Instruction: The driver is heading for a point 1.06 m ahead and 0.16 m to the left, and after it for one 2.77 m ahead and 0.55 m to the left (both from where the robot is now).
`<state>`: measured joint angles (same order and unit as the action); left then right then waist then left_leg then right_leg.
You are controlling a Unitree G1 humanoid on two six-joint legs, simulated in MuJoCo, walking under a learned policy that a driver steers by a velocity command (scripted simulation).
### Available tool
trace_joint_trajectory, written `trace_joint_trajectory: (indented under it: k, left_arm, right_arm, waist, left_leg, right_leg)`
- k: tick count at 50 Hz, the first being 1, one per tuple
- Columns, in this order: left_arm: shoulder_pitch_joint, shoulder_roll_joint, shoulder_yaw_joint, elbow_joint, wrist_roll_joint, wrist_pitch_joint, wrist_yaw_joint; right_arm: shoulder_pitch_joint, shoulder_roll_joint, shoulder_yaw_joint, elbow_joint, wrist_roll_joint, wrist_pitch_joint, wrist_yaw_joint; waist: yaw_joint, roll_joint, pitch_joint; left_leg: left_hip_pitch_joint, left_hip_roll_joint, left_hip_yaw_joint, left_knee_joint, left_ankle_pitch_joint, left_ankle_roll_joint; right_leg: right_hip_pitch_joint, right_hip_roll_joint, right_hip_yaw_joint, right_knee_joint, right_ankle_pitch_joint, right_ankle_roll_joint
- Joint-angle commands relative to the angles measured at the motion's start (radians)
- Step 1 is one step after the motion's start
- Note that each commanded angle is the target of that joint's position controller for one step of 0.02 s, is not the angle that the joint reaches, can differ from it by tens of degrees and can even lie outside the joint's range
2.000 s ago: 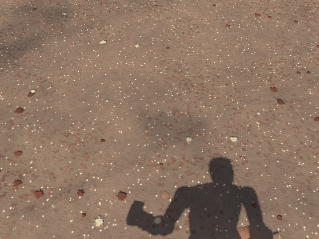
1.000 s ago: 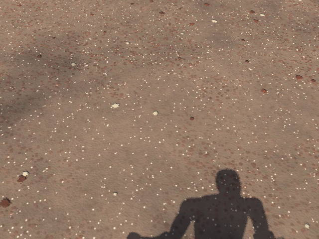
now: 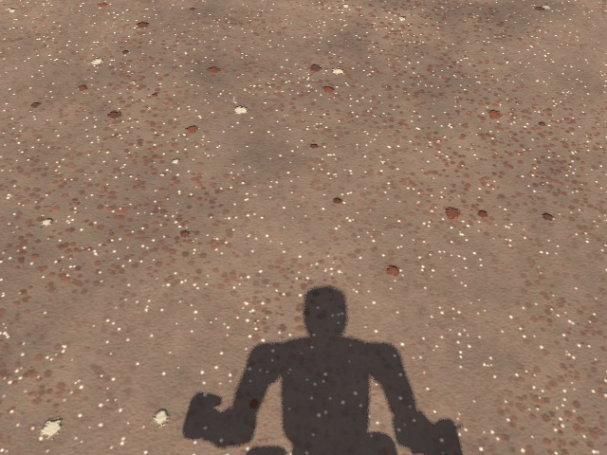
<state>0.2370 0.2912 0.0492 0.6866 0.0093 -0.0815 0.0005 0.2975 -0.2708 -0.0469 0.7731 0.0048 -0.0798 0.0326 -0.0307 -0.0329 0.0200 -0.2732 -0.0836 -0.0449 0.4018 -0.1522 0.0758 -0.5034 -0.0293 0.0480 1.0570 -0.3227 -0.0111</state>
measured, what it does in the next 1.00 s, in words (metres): walks ahead, turning left: right foot, then left foot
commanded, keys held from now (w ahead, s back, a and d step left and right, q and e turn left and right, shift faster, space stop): w+q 0.60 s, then w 0.14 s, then w+e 0.26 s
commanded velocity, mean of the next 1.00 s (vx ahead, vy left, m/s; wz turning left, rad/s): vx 0.50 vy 0.00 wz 0.34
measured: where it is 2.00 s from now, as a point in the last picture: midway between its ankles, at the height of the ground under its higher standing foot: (217, 248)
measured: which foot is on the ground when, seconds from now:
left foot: down 0.00-0.30, up 0.32-0.78, down 0.80-1.00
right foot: up 0.00-0.28, down 0.30-0.80, up 0.82-1.00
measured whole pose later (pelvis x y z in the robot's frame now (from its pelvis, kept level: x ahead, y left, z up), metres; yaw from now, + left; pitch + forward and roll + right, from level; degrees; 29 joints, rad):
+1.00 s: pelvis +0.49 +0.13 +0.00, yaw +22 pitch +1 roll +0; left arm 0.26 0.31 0.06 0.84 -0.03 -0.05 -0.01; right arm 0.25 -0.25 -0.05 0.73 -0.01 -0.08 0.03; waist 0.00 -0.04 0.04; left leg -0.23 -0.02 0.10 0.40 -0.18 0.06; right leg -0.55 -0.11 0.05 1.14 -0.29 0.00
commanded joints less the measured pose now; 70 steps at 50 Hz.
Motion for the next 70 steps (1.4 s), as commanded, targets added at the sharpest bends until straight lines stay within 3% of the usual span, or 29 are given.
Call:
trace_joint_trajectory:
  k: [1,9,12,14,15,16,17,18,19,20,23,30,36,38,40,41,42,43,44,46,49,52,57,62,65,67,68,69,70]
  left_arm:
    - [-0.017,0.072,0.024,-0.081,0.008,-0.015,0.007]
    - [-0.270,0.049,0.011,-0.131,-0.015,-0.036,-0.012]
    - [-0.271,0.079,0.025,-0.135,-0.021,-0.049,-0.019]
    - [-0.159,0.107,0.044,-0.106,-0.020,-0.055,-0.013]
    - [-0.041,0.144,0.059,-0.090,-0.006,-0.058,-0.004]
    - [0.108,0.207,0.075,-0.075,0.005,-0.052,0.006]
    - [0.151,0.241,0.084,-0.041,0.001,-0.035,-0.006]
    - [0.109,0.143,0.063,-0.055,-0.012,-0.031,-0.007]
    - [0.072,0.097,0.050,-0.057,-0.014,-0.027,-0.004]
    - [0.028,0.086,0.043,-0.055,-0.005,-0.024,-0.006]
    - [-0.018,0.061,0.036,-0.030,0.001,-0.030,-0.008]
    - [-0.008,0.133,0.057,0.032,-0.006,-0.030,-0.001]
    - [0.097,0.182,0.066,0.108,-0.040,-0.006,-0.006]
    - [0.102,0.206,0.069,0.128,-0.049,0.007,-0.004]
    - [0.106,0.182,0.049,0.144,-0.048,0.015,0.002]
    - [0.130,0.097,0.016,0.109,-0.019,0.005,-0.002]
    - [0.212,0.035,-0.008,0.113,-0.022,-0.015,-0.012]
    - [0.115,0.151,0.026,0.114,-0.056,-0.022,-0.016]
    - [0.048,0.156,0.030,0.086,-0.068,-0.024,-0.017]
    - [0.036,0.130,0.034,0.096,-0.039,-0.008,-0.006]
    - [0.104,0.071,0.029,0.126,-0.044,0.034,-0.004]
    - [0.039,0.059,0.031,0.104,-0.040,0.046,0.002]
    - [-0.096,0.029,0.016,0.062,-0.028,0.034,-0.026]
    - [-0.224,0.025,0.007,-0.016,-0.028,0.033,-0.058]
    - [-0.175,0.063,0.027,-0.037,-0.031,0.039,-0.069]
    - [0.059,0.142,0.073,0.010,-0.035,0.044,-0.057]
    - [0.208,0.229,0.108,0.041,-0.035,0.055,-0.035]
    - [0.173,0.319,0.117,0.032,-0.042,0.047,-0.029]
    - [0.200,0.237,0.093,0.006,-0.033,0.032,-0.034]
  right_arm:
    - [-0.019,-0.149,-0.036,-0.068,0.006,-0.010,-0.018]
    - [0.101,-0.176,-0.049,-0.025,0.026,0.023,-0.049]
    - [0.102,-0.178,-0.054,-0.026,0.026,0.036,-0.054]
    - [0.071,-0.160,-0.051,-0.039,0.025,0.040,-0.054]
    - [0.053,-0.120,-0.037,-0.056,0.016,0.036,-0.050]
    - [0.073,-0.058,-0.019,-0.083,0.004,0.031,-0.051]
    - [0.191,-0.052,-0.010,-0.109,0.028,0.021,-0.050]
    - [0.163,-0.145,-0.030,-0.080,0.039,0.025,-0.051]
    - [0.067,-0.174,-0.040,-0.090,0.030,0.031,-0.048]
    - [0.027,-0.157,-0.040,-0.097,0.021,0.034,-0.047]
    - [0.003,-0.106,-0.040,-0.118,0.025,0.047,-0.032]
    - [-0.137,-0.064,-0.021,-0.171,0.018,0.045,-0.005]
    - [-0.297,-0.061,-0.011,-0.238,0.016,0.032,0.018]
    - [-0.261,-0.094,-0.026,-0.241,0.007,0.031,0.018]
    - [0.011,-0.179,-0.073,-0.163,0.001,0.032,0.002]
    - [0.169,-0.279,-0.096,-0.137,-0.017,0.038,-0.019]
    - [0.165,-0.301,-0.087,-0.144,-0.015,0.034,-0.019]
    - [0.141,-0.211,-0.065,-0.142,-0.012,0.026,-0.014]
    - [0.084,-0.182,-0.054,-0.131,-0.006,0.020,-0.013]
    - [-0.033,-0.114,-0.036,-0.126,-0.008,0.007,-0.007]
    - [-0.083,-0.090,-0.038,-0.104,-0.018,-0.025,-0.006]
    - [-0.071,-0.099,-0.045,-0.068,-0.029,-0.037,-0.020]
    - [-0.042,-0.132,-0.054,-0.031,-0.020,-0.029,-0.039]
    - [0.027,-0.167,-0.069,0.019,0.004,0.006,-0.048]
    - [0.003,-0.206,-0.079,0.017,0.012,0.030,-0.059]
    - [-0.030,-0.218,-0.078,0.008,0.020,0.044,-0.066]
    - [-0.016,-0.185,-0.063,-0.007,0.004,0.035,-0.069]
    - [0.089,-0.029,-0.015,-0.056,-0.028,0.005,-0.049]
    - [-0.021,-0.104,-0.023,-0.066,0.009,-0.038,-0.033]
  waist:
    - [0.026,0.125,-0.042]
    - [-0.056,0.122,-0.012]
    - [-0.034,0.145,-0.015]
    - [0.035,0.157,-0.054]
    - [0.095,0.127,-0.151]
    - [0.136,-0.030,-0.291]
    - [0.076,-0.336,-0.345]
    - [0.091,-0.186,-0.225]
    - [0.107,-0.091,-0.109]
    - [0.086,-0.030,-0.059]
    - [0.044,-0.079,-0.004]
    - [0.066,-0.028,0.015]
    - [0.100,-0.021,0.061]
    - [0.052,-0.049,0.022]
    - [-0.101,-0.037,-0.140]
    - [-0.134,0.127,-0.301]
    - [-0.075,0.277,-0.457]
    - [-0.116,0.152,-0.364]
    - [-0.087,0.153,-0.203]
    - [-0.010,0.131,-0.083]
    - [0.047,0.129,-0.051]
    - [0.042,0.102,0.006]
    - [-0.002,0.078,0.053]
    - [-0.042,0.064,0.094]
    - [0.013,0.113,0.020]
    - [0.150,0.110,-0.112]
    - [0.209,0.007,-0.202]
    - [0.073,-0.239,-0.280]
    - [0.152,-0.109,-0.380]
  left_leg:
    - [0.112,0.239,-0.306,-0.203,0.123,0.188]
    - [0.081,0.206,-0.293,-0.139,0.093,0.135]
    - [0.136,0.226,-0.374,-0.072,0.076,0.114]
    - [0.117,0.193,-0.376,0.025,0.129,0.080]
    - [0.046,0.147,-0.327,0.193,0.129,0.048]
    - [-0.154,0.048,-0.204,0.493,-0.096,-0.002]
    - [-0.433,0.002,-0.124,0.729,-0.469,-0.036]
    - [-0.519,0.081,-0.145,0.839,-0.399,-0.050]
    - [-0.525,0.108,-0.117,0.854,-0.308,-0.058]
    - [-0.492,0.136,-0.097,0.835,-0.240,-0.064]
    - [-0.426,0.187,-0.071,0.768,-0.156,-0.073]
    - [-0.431,0.197,-0.022,0.464,0.118,-0.090]
    - [-0.353,0.144,0.041,0.222,0.078,-0.027]
    - [-0.236,0.097,0.081,0.173,-0.013,0.010]
    - [0.210,0.069,0.094,0.113,0.082,0.064]
    - [0.581,0.327,-0.231,0.135,0.108,0.156]
    - [0.703,0.517,-0.651,-0.002,0.013,0.273]
    - [0.612,0.481,-0.564,-0.038,-0.035,0.224]
    - [0.468,0.441,-0.388,-0.061,0.010,0.181]
    - [0.242,0.358,-0.210,-0.131,0.088,0.134]
    - [0.113,0.336,-0.081,-0.237,0.137,0.135]
    - [0.122,0.329,0.023,-0.273,0.203,0.125]
    - [0.179,0.318,0.161,-0.298,0.229,0.092]
    - [0.360,0.374,0.214,-0.230,0.343,0.077]
    - [0.413,0.375,0.253,-0.055,0.788,0.044]
    - [0.321,0.328,0.286,0.281,0.898,-0.001]
    - [0.087,0.278,0.284,0.583,0.584,-0.048]
    - [-0.372,0.056,0.172,0.930,-0.401,-0.113]
    - [-0.482,0.049,-0.051,1.019,-0.442,-0.090]
  right_leg:
    - [-0.129,-0.035,0.014,-0.127,0.065,0.036]
    - [0.001,0.041,0.023,-0.519,0.360,0.069]
    - [0.067,0.051,0.039,-0.591,0.284,0.045]
    - [0.241,0.043,0.021,-0.660,0.272,0.002]
    - [0.447,-0.045,0.082,-0.637,0.261,-0.049]
    - [0.738,-0.235,0.307,-0.634,0.196,-0.123]
    - [0.879,-0.407,0.710,-0.718,-0.004,-0.247]
    - [0.788,-0.381,0.677,-0.748,-0.147,-0.226]
    - [0.666,-0.331,0.501,-0.761,-0.082,-0.189]
    - [0.563,-0.285,0.395,-0.787,0.028,-0.171]
    - [0.411,-0.219,0.197,-0.858,0.219,-0.164]
    - [0.424,-0.204,-0.052,-0.904,0.422,-0.167]
    - [0.525,-0.250,-0.105,-0.876,0.482,-0.147]
    - [0.563,-0.258,-0.116,-0.770,0.754,-0.131]
    - [0.413,-0.188,-0.166,-0.434,0.851,-0.079]
    - [0.094,-0.097,-0.182,-0.062,0.425,-0.026]
    - [-0.119,0.049,-0.013,0.193,-0.292,0.001]
    - [-0.201,0.004,0.084,0.265,-0.265,-0.006]
    - [-0.246,-0.039,0.052,0.233,-0.179,-0.013]
    - [-0.171,-0.104,0.035,0.130,-0.029,-0.002]
    - [-0.084,-0.119,0.045,0.109,0.085,0.018]
    - [-0.172,-0.112,0.078,0.012,0.206,0.033]
    - [-0.170,-0.087,0.009,-0.272,0.416,0.019]
    - [-0.233,-0.068,-0.061,-0.405,0.319,-0.030]
    - [-0.091,0.014,-0.148,-0.414,0.171,-0.085]
    - [0.244,0.097,-0.171,-0.479,0.178,-0.147]
    - [0.544,0.003,0.021,-0.521,0.192,-0.204]
    - [0.865,-0.249,0.594,-0.610,0.037,-0.401]
    - [0.916,-0.298,0.779,-0.748,-0.054,-0.418]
